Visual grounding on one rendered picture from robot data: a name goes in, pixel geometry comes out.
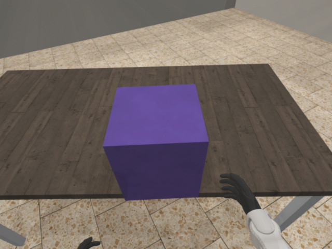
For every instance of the robot right hand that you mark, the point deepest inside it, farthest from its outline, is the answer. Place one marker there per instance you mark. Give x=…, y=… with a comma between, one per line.
x=243, y=193

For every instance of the right robot forearm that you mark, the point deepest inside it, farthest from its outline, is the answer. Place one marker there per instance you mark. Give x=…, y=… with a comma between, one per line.
x=265, y=233

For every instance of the carton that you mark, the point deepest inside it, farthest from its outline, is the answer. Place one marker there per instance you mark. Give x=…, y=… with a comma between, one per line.
x=156, y=142

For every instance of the table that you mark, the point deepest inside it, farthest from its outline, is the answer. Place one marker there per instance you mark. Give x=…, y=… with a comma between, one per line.
x=53, y=125

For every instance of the robot left hand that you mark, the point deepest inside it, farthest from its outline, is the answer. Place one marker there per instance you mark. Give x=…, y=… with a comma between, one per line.
x=87, y=243

